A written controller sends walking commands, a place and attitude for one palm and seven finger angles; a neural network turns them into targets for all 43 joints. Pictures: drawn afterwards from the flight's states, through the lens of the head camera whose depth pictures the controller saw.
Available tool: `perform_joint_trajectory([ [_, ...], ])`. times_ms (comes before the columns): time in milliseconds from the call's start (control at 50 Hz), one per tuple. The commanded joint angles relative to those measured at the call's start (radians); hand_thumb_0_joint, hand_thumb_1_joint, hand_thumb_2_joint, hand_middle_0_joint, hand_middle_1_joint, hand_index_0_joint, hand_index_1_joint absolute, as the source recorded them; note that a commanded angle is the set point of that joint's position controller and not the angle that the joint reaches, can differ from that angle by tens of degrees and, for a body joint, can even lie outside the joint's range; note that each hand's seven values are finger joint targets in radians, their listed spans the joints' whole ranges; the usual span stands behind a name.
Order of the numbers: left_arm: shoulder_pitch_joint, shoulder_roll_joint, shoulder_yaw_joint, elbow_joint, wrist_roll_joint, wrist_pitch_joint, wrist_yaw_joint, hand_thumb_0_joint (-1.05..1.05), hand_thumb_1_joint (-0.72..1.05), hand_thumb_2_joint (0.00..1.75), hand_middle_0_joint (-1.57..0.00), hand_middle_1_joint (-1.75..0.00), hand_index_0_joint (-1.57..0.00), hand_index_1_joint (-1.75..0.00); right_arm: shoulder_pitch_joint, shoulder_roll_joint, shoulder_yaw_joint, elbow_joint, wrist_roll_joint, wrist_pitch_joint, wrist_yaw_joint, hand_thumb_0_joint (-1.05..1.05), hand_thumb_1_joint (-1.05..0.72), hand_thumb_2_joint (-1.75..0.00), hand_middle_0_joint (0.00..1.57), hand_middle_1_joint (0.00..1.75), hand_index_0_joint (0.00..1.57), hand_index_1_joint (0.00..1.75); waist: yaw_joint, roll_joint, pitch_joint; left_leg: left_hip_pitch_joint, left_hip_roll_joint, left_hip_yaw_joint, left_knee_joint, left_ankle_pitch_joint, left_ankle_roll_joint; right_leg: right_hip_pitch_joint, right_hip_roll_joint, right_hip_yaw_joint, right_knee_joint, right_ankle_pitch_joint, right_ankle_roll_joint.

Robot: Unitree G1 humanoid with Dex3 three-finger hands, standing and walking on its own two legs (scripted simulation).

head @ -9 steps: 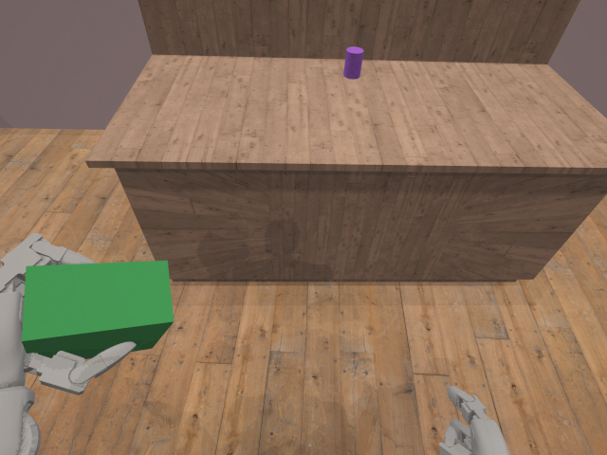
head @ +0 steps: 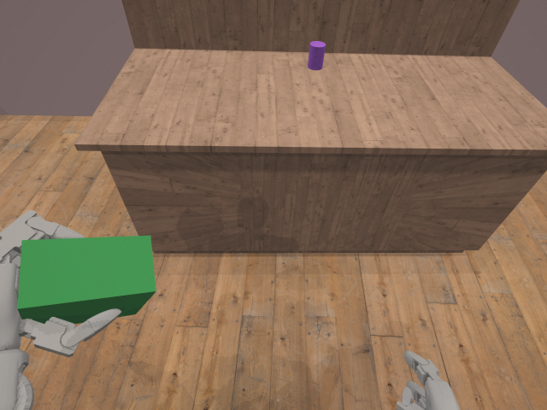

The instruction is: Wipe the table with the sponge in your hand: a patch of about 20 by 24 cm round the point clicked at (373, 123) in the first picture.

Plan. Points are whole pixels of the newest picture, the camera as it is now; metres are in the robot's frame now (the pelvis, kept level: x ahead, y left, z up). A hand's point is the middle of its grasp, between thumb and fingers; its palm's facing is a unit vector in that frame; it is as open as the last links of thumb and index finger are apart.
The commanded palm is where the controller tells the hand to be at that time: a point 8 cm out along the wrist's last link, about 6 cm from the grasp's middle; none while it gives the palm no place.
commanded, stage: stand and wait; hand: left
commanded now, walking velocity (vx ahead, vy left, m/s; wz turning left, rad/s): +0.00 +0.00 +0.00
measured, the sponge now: (106, 281) +0.23 +0.21 +0.14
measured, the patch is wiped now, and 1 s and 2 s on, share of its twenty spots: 0.00 0.00 0.00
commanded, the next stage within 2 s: look at it before walking up in 0.08 s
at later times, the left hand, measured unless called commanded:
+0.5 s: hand (68, 286) +0.21 +0.24 +0.15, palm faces +0.40 -0.84 -0.38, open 10.4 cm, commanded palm +0.17 +0.27 +0.18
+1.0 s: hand (212, 226) +0.30 +0.10 +0.15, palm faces +0.10 -0.88 -0.47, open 10.4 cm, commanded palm +0.26 +0.16 +0.18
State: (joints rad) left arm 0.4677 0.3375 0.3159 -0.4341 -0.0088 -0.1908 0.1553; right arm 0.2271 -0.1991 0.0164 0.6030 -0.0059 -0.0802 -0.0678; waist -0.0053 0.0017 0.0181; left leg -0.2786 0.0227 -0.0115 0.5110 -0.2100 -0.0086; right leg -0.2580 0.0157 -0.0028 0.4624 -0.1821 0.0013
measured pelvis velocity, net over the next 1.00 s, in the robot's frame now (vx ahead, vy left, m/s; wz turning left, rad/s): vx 0.03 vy -0.06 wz -0.28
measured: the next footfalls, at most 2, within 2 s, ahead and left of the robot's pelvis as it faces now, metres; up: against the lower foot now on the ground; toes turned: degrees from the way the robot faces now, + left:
left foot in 1.28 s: +0.23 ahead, +0.03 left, +0.00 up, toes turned -12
right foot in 1.64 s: +0.21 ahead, -0.27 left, +0.00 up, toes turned -36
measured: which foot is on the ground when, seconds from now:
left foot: down 0.00-0.80, up 0.82-1.00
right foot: down 0.00-1.00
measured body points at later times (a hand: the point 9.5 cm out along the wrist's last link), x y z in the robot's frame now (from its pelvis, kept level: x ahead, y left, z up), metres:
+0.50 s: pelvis -0.01 +0.00 +0.00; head -0.01 +0.00 +0.45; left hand +0.18 +0.28 +0.17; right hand +0.15 -0.23 -0.08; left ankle +0.04 +0.12 -0.74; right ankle +0.04 -0.12 -0.74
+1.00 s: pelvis +0.03 -0.06 +0.00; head +0.04 -0.08 +0.45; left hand +0.29 +0.15 +0.18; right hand +0.09 -0.34 -0.11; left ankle +0.07 +0.08 -0.64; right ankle +0.01 -0.11 -0.74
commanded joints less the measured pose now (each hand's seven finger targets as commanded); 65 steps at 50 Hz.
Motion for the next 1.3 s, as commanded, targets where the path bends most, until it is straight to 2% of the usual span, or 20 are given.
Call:
perform_joint_trajectory([
  [0, -0.066, 0.165, 0.117, -0.213, -0.011, -0.067, 0.019, 0.0, 0.1, 1.3, -1.2, -1.6, -1.2, -1.6, -0.097, -0.118, -0.042, -0.157, 0.003, -0.053, -0.013, 0.0, -0.9, -0.9, 0.2, 0.3, 0.2, 0.3, 0.005, 0.052, -0.106, -0.044, 0.037, -0.023, -0.112, -0.01, 0.014, 0.081, -0.053, 0.064, -0.093, -0.013, -0.004],
  [300, -0.083, 0.166, 0.117, -0.221, -0.006, -0.072, 0.02, 0.0, 0.1, 1.3, -1.2, -1.6, -1.2, -1.6, -0.089, -0.12, -0.042, -0.155, 0.003, -0.058, -0.014, 0.0, -0.9, -0.9, 0.2, 0.3, 0.2, 0.3, 0.006, 0.066, -0.102, -0.082, 0.044, -0.035, -0.147, -0.087, 0.018, 0.102, -0.041, 0.052, -0.083, -0.056, 0.0],
  [500, -0.166, 0.143, 0.097, -0.238, -0.008, -0.066, 0.018, 0.0, 0.1, 1.3, -1.2, -1.6, -1.2, -1.6, -0.1, -0.126, -0.059, -0.175, 0.006, -0.047, -0.003, 0.0, -0.9, -0.9, 0.2, 0.3, 0.2, 0.3, 0.013, 0.058, -0.094, -0.011, 0.115, 0.008, -0.073, -0.26, 0.025, -0.116, -0.04, 0.162, 0.0, -0.167, -0.026],
  [580, -0.165, 0.139, 0.107, -0.268, -0.007, -0.074, 0.019, 0.0, 0.1, 1.3, -1.2, -1.6, -1.2, -1.6, -0.104, -0.131, -0.055, -0.18, 0.001, -0.052, -0.009, 0.0, -0.9, -0.9, 0.2, 0.3, 0.2, 0.3, 0.013, 0.222, -0.082, -0.034, 0.27, -0.162, -0.21, -0.53, 0.109, -0.199, 0.038, 0.06, 0.27, -0.289, -0.013],
  [620, -0.153, 0.152, 0.117, -0.293, -0.004, -0.084, 0.017, 0.0, 0.1, 1.3, -1.2, -1.6, -1.2, -1.6, -0.08, -0.116, -0.06, -0.175, -0.004, -0.065, -0.005, 0.0, -0.9, -0.9, 0.2, 0.3, 0.2, 0.3, 0.002, 0.238, -0.093, 0.004, 0.364, -0.234, -0.243, -0.428, 0.17, -0.221, 0.014, -0.015, 0.448, -0.317, 0.008],
  [660, -0.126, 0.15, 0.115, -0.297, -0.007, -0.093, 0.009, 0.0, 0.1, 1.3, -1.2, -1.6, -1.2, -1.6, -0.073, -0.126, -0.065, -0.165, -0.01, -0.071, 0.006, 0.0, -0.9, -0.9, 0.2, 0.3, 0.2, 0.3, 0.007, 0.235, -0.105, 0.038, 0.368, -0.132, -0.173, -0.229, 0.164, -0.2, -0.019, -0.031, 0.394, -0.31, 0.013],
  [720, -0.131, 0.142, 0.101, -0.249, -0.002, -0.088, 0.003, 0.0, 0.1, 1.3, -1.2, -1.6, -1.2, -1.6, -0.088, -0.126, -0.06, -0.16, -0.009, -0.076, 0.023, 0.0, -0.9, -0.9, 0.2, 0.3, 0.2, 0.3, 0.02, 0.218, -0.08, -0.065, 0.301, 0.042, -0.017, -0.167, 0.08, -0.012, 0.002, -0.115, 0.18, -0.254, 0.008],
  [740, -0.127, 0.144, 0.102, -0.209, 0.001, -0.082, 0.001, 0.0, 0.1, 1.3, -1.2, -1.6, -1.2, -1.6, -0.08, -0.123, -0.06, -0.154, -0.006, -0.072, 0.027, 0.0, -0.9, -0.9, 0.2, 0.3, 0.2, 0.3, 0.028, 0.123, -0.071, -0.145, 0.248, 0.096, 0.126, -0.223, 0.05, 0.079, -0.011, -0.062, 0.076, -0.208, -0.022],
  [760, -0.15, 0.165, 0.109, -0.181, 0.006, -0.075, 0.002, 0.0, 0.1, 1.3, -1.2, -1.6, -1.2, -1.6, -0.084, -0.105, -0.06, -0.158, 0.002, -0.064, 0.031, 0.0, -0.9, -0.9, 0.2, 0.3, 0.2, 0.3, 0.029, -0.13, -0.054, -0.298, 0.132, 0.165, 0.4, -0.323, 0.006, 0.137, -0.152, 0.242, -0.071, -0.258, -0.112],
  [780, -0.162, 0.202, 0.137, -0.16, -0.007, -0.068, 0.012, 0.0, 0.1, 1.3, -1.2, -1.6, -1.2, -1.6, -0.133, -0.098, -0.056, -0.184, 0.005, -0.066, 0.027, 0.0, -0.9, -0.9, 0.2, 0.3, 0.2, 0.3, 0.045, -0.376, -0.033, -0.509, 0.014, 0.125, 0.689, -0.444, -0.034, 0.164, -0.363, 0.684, -0.216, -0.194, -0.221],
  [800, -0.198, 0.194, 0.137, -0.153, -0.007, -0.067, 0.018, 0.0, 0.1, 1.3, -1.2, -1.6, -1.2, -1.6, -0.157, -0.115, -0.065, -0.167, -0.002, -0.066, 0.032, 0.0, -0.9, -0.9, 0.2, 0.3, 0.2, 0.3, 0.024, -0.272, -0.019, -0.529, 0.057, -0.007, 0.782, -0.341, -0.038, 0.133, -0.391, 0.703, -0.249, -0.233, -0.232],
  [840, -0.065, 0.216, 0.171, -0.137, -0.008, -0.091, 0.01, 0.0, 0.1, 1.3, -1.2, -1.6, -1.2, -1.6, -0.093, -0.11, -0.054, -0.148, -0.001, -0.047, 0.027, 0.0, -0.9, -0.9, 0.2, 0.3, 0.2, 0.3, 0.009, -0.067, -0.031, -0.505, 0.088, -0.031, 0.805, -0.198, -0.047, 0.151, -0.314, 0.594, -0.197, -0.112, -0.242],
  [900, -0.056, 0.229, 0.191, -0.219, -0.015, -0.128, 0.0, 0.0, 0.1, 1.3, -1.2, -1.6, -1.2, -1.6, -0.105, -0.1, -0.049, -0.128, -0.003, -0.006, 0.028, 0.0, -0.9, -0.9, 0.2, 0.3, 0.2, 0.3, -0.004, -0.031, -0.114, -0.494, 0.09, -0.002, 0.791, -0.095, -0.059, 0.223, -0.238, 0.319, -0.127, 0.231, -0.191],
  [1000, -0.06, 0.248, 0.197, -0.291, -0.016, -0.147, 0.012, 0.0, 0.1, 1.3, -1.2, -1.6, -1.2, -1.6, -0.099, -0.11, -0.062, -0.14, -0.002, -0.02, 0.026, 0.0, -0.9, -0.9, 0.2, 0.3, 0.2, 0.3, -0.001, 0.0, -0.141, -0.423, 0.096, 0.028, 0.543, -0.068, -0.038, 0.224, -0.232, 0.283, -0.152, 0.247, -0.219],
  [1120, 0.023, 0.205, 0.178, -0.222, -0.028, -0.115, 0.018, 0.0, 0.1, 1.3, -1.2, -1.6, -1.2, -1.6, -0.081, -0.104, -0.059, -0.176, 0.011, -0.027, 0.024, 0.0, -0.9, -0.9, 0.2, 0.3, 0.2, 0.3, 0.023, -0.104, -0.157, -0.27, 0.065, 0.115, 0.203, -0.075, -0.005, 0.25, -0.214, 0.267, -0.116, 0.242, -0.221],
  [1200, -0.008, 0.197, 0.16, -0.224, -0.029, -0.096, 0.016, 0.0, 0.1, 1.3, -1.2, -1.6, -1.2, -1.6, -0.061, -0.121, -0.062, -0.18, 0.011, -0.024, 0.01, 0.0, -0.9, -0.9, 0.2, 0.3, 0.2, 0.3, 0.003, -0.052, -0.136, -0.019, 0.058, 0.147, -0.023, 0.021, 0.013, 0.142, -0.158, 0.236, -0.021, 0.191, -0.16],
  [1220, -0.037, 0.197, 0.154, -0.248, -0.028, -0.098, 0.015, 0.0, 0.1, 1.3, -1.2, -1.6, -1.2, -1.6, -0.049, -0.127, -0.064, -0.18, 0.009, -0.023, 0.003, 0.0, -0.9, -0.9, 0.2, 0.3, 0.2, 0.3, -0.006, -0.018, -0.144, 0.131, 0.07, 0.129, -0.073, 0.053, 0.033, 0.045, -0.116, 0.206, 0.076, 0.193, -0.124],
  [1240, -0.06, 0.195, 0.151, -0.261, -0.029, -0.102, 0.014, 0.0, 0.1, 1.3, -1.2, -1.6, -1.2, -1.6, -0.046, -0.149, -0.072, -0.182, 0.009, -0.021, -0.004, 0.0, -0.9, -0.9, 0.2, 0.3, 0.2, 0.3, -0.017, 0.079, -0.163, 0.302, 0.155, 0.0, -0.113, 0.074, 0.082, -0.107, -0.059, 0.163, 0.212, 0.133, -0.077],
  [1260, -0.085, 0.196, 0.151, -0.277, -0.032, -0.112, 0.015, 0.0, 0.1, 1.3, -1.2, -1.6, -1.2, -1.6, -0.045, -0.154, -0.072, -0.18, 0.005, -0.015, -0.007, 0.0, -0.9, -0.9, 0.2, 0.3, 0.2, 0.3, -0.014, 0.218, -0.194, 0.461, 0.328, -0.219, -0.114, 0.165, 0.163, -0.301, 0.017, 0.073, 0.382, -0.184, -0.029],
  [1280, -0.126, 0.204, 0.143, -0.281, -0.022, -0.117, 0.016, 0.0, 0.1, 1.3, -1.2, -1.6, -1.2, -1.6, -0.049, -0.135, -0.06, -0.18, 0.005, -0.02, -0.005, 0.0, -0.9, -0.9, 0.2, 0.3, 0.2, 0.3, -0.001, 0.245, -0.155, 0.427, 0.449, -0.332, -0.186, 0.183, 0.222, -0.385, 0.026, 0.024, 0.571, -0.404, -0.01],
])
